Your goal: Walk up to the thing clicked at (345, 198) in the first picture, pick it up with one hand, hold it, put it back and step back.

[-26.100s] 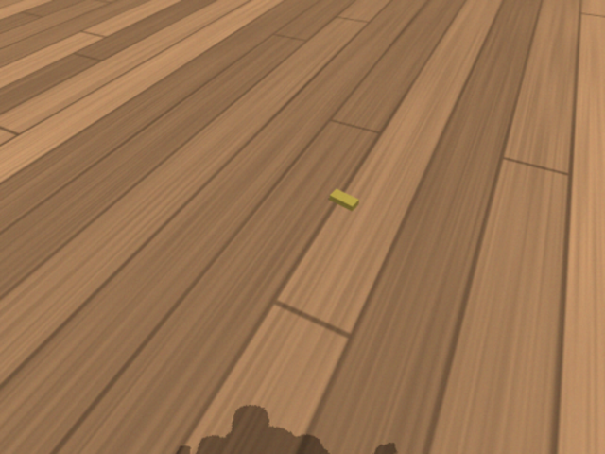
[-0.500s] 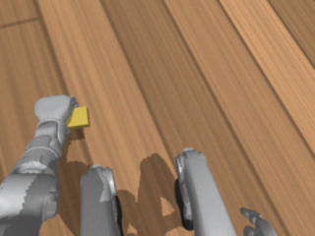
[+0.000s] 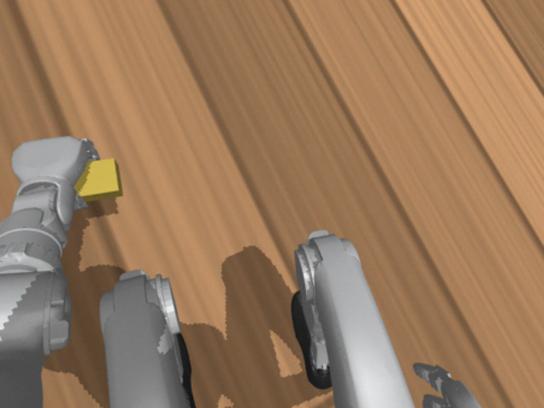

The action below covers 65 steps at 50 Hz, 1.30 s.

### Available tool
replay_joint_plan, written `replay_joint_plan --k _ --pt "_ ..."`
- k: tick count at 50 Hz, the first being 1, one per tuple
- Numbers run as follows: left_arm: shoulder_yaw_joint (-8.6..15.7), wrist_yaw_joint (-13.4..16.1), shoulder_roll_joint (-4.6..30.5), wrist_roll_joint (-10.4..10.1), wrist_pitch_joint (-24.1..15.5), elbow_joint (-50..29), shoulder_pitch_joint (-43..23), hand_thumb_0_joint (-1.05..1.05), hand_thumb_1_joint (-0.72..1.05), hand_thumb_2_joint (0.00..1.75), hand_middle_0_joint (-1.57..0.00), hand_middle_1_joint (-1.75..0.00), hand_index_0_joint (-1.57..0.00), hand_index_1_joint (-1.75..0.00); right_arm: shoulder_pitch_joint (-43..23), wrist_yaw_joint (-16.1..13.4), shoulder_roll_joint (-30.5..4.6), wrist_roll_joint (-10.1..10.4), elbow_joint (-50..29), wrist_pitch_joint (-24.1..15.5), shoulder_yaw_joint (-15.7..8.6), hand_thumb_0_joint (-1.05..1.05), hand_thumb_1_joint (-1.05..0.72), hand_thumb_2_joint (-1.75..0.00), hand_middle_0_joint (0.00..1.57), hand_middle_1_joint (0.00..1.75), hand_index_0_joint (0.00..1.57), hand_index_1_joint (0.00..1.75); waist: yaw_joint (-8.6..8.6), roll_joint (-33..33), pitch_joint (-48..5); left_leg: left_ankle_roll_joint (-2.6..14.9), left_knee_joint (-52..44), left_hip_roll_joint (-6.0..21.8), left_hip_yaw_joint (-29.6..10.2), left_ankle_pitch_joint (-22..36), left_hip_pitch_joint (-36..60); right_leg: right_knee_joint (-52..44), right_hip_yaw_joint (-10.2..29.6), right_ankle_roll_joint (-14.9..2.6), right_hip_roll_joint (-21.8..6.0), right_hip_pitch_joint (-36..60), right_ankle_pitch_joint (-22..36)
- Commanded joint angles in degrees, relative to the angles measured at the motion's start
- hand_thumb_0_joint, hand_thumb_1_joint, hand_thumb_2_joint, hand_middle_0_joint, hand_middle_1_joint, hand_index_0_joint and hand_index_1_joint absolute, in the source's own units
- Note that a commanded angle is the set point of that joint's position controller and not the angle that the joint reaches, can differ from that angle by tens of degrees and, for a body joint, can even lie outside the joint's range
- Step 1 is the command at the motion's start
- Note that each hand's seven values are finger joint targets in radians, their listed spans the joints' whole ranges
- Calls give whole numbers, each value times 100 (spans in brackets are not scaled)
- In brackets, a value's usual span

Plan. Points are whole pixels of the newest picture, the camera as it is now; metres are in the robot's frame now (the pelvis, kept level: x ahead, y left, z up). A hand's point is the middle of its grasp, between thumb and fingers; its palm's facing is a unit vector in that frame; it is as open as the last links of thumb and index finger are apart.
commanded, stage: crouch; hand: left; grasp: from above
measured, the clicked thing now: (76, 183) +0.49 +0.25 -0.20
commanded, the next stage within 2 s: lower in 0.40 s
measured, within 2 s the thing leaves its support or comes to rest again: rests again in 1.80 s
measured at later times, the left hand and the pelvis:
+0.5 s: hand (77, 186) +0.49 +0.25 -0.21, palm faces -0.45 -0.04 -0.89, open 8.4 cm; pelvis +0.00 +0.01 -0.04, yaw -2 degrees
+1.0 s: hand (89, 189) +0.50 +0.25 -0.27, palm faces -0.45 -0.05 -0.89, open 8.4 cm; pelvis +0.01 +0.01 -0.07, yaw -4 degrees
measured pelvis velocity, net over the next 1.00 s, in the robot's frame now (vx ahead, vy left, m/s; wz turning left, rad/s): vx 0.01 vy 0.01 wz -0.08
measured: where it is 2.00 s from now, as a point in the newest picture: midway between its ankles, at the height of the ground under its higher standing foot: (249, 376)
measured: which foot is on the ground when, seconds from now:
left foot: down 0.00-1.00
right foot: down 0.00-1.00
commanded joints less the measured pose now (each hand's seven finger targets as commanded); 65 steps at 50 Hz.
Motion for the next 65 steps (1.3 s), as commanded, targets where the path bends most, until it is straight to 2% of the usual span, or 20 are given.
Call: replay_joint_plan --k 1,8,13,17,20,23,28,34,36,38,44,46,50,52,53,56,60,61,62,65 --pt "234 383 1629 41 -49 -691 -2364 0 65 43 -99 -45 -104 -40 1128 -36 -1316 -49 -49 -75 -353 0 -90 -90 20 30 20 30 -103 1444 -4055 408 -1196 -149 854 816 2708 -1189 -867 -626 162 1826 971" --pt "111 462 1459 116 -38 -288 -2503 0 67 37 -98 -45 -105 -38 1178 19 -1387 -121 -11 -124 -227 0 -90 -90 20 30 20 30 -312 1537 -3748 391 -1013 -165 759 700 2544 -903 -978 -644 160 1373 904" --pt "258 512 1859 121 -80 -543 -2845 0 70 34 -99 -45 -106 -38 1212 38 -1439 -145 -3 -141 -175 0 -90 -90 20 30 20 30 -261 1661 -4099 400 -848 -175 753 734 2444 -743 -1000 -645 191 1455 947" --pt "117 517 1569 161 -37 -195 -2615 0 73 37 -105 -43 -110 -38 1277 78 -1437 -163 20 -160 -104 0 -91 -90 20 30 20 30 -393 1617 -3816 388 -773 -178 697 843 2477 -663 -1047 -646 192 1262 1079" --pt "254 562 1805 188 -40 -291 -2541 0 76 36 -108 -43 -113 -37 1297 96 -1469 -156 3 -159 -97 0 -91 -90 20 30 20 30 -271 1831 -3993 364 -731 -181 690 995 2532 -535 -1045 -650 185 1275 1204" --pt "286 588 1853 190 -46 -568 -2886 0 79 38 -109 -43 -115 -38 1347 124 -1484 -175 -11 -161 -95 0 -91 -90 20 30 20 30 -377 1840 -4067 379 -636 -181 690 1079 2532 -519 -1051 -639 193 1262 1309" --pt "137 576 1535 198 -10 -32 -2497 0 76 45 -113 -44 -116 -42 1339 158 -1484 -212 0 -166 -49 0 -91 -90 20 30 20 30 -484 1737 -3615 375 -551 -176 664 1018 2381 -497 -1073 -624 195 1072 1266" --pt "320 670 1928 281 -121 16 -2598 0 78 47 -113 -47 -116 -44 1348 229 -1605 -289 -33 -204 25 0 -91 -90 20 30 20 30 -480 1948 -3651 343 -418 -176 595 1255 2420 -273 -1127 -625 195 1107 1434" --pt "283 683 1914 340 -192 48 -2738 0 79 48 -113 -49 -117 -46 1354 289 -1561 -360 16 -247 74 0 -91 -90 20 30 20 30 -639 1773 -3451 380 -262 -159 609 1130 2232 -266 -1171 -605 259 1128 1389" --pt "411 766 2122 345 -242 -123 -2728 0 81 48 -114 -48 -118 -45 1324 302 -1600 -365 -33 -255 82 0 -91 -90 20 30 20 30 -511 1994 -3742 367 -268 -167 615 1219 2265 -218 -1147 -609 271 1292 1448" --pt "445 954 2168 455 -306 181 -2753 0 86 46 -117 -49 -121 -45 1285 401 -1690 -481 -30 -354 125 0 -91 -90 20 30 20 30 -723 2063 -3405 349 -63 -143 553 1133 2320 -44 -1272 -583 287 956 1428" --pt "562 1034 2247 437 -280 206 -2405 0 85 47 -117 -48 -121 -44 1278 430 -1735 -472 -58 -358 123 0 -91 -90 20 30 20 30 -515 2202 -3621 332 -133 -172 555 1196 2332 -15 -1258 -601 280 1092 1439" --pt "478 1087 2181 439 -257 343 -2497 0 82 46 -113 -46 -118 -41 1296 508 -1725 -505 -6 -394 172 0 -90 -90 20 30 20 30 -695 1993 -3442 367 28 -155 543 1170 2112 1 -1271 -564 327 1137 1500" --pt "741 1155 2507 420 -279 255 -2451 0 82 47 -112 -46 -117 -41 1295 552 -1812 -566 -30 -422 170 0 -90 -89 20 30 20 30 -655 2069 -3512 363 46 -140 505 1317 2145 53 -1311 -557 331 1236 1624" --pt "528 1144 2214 404 -236 484 -2334 0 80 47 -112 -45 -116 -41 1267 567 -1759 -530 -9 -431 204 0 -90 -90 20 30 20 30 -653 2043 -3415 346 22 -151 495 1274 2165 78 -1321 -577 335 1110 1555" --pt "654 1170 2438 446 -292 602 -2522 0 83 46 -113 -46 -118 -41 1249 618 -1861 -594 -40 -488 239 0 -90 -90 20 30 20 30 -856 2010 -3157 367 178 -139 473 1138 2019 111 -1362 -558 355 1042 1499" --pt "843 1273 2718 463 -329 554 -2322 0 83 47 -114 -45 -118 -41 1287 674 -1917 -629 18 -527 288 0 -90 -90 20 30 20 30 -796 2105 -3387 354 231 -113 434 1444 2177 141 -1390 -533 391 1377 1787" --pt "739 1287 2588 418 -338 574 -2288 0 84 45 -114 -45 -119 -40 1200 685 -1892 -600 -29 -547 289 0 -90 -90 20 30 20 30 -746 2165 -3362 336 186 -119 432 1372 2168 156 -1387 -556 393 1280 1708" --pt "628 1283 2407 440 -357 685 -2376 0 86 44 -115 -45 -120 -40 1160 716 -1908 -649 -65 -567 321 0 -90 -90 20 30 20 30 -908 2190 -3143 326 227 -120 417 1363 2149 208 -1458 -551 380 1135 1676" --pt "792 1339 2754 534 -391 733 -2509 0 85 46 -116 -43 -120 -39 1197 755 -1987 -690 -28 -604 347 0 -90 -90 20 30 20 30 -961 2164 -3001 335 330 -97 383 1226 2083 227 -1478 -546 407 1110 1588"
